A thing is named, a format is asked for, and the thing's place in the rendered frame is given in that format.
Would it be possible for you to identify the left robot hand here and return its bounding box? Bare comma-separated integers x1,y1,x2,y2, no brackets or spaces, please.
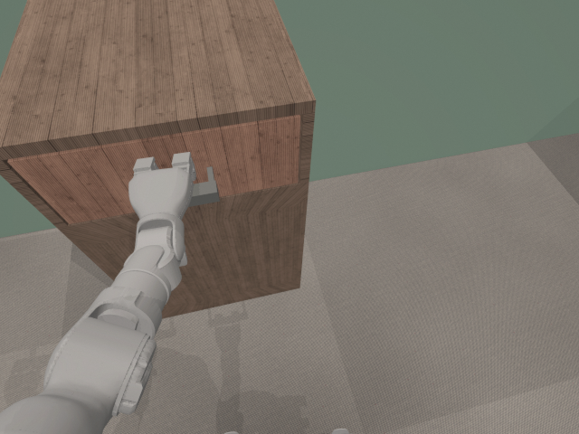
128,152,196,267

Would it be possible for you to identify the cabinet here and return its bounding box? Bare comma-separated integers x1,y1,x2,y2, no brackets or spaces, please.
0,0,316,319

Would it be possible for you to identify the drawer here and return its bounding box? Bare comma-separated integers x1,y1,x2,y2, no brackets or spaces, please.
7,115,300,224

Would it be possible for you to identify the handle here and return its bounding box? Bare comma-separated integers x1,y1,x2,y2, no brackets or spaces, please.
188,166,220,207

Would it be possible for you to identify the robot left forearm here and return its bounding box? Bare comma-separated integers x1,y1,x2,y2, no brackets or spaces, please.
43,213,185,390

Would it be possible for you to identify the robot left upper arm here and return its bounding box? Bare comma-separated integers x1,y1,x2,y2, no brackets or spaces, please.
0,317,157,434

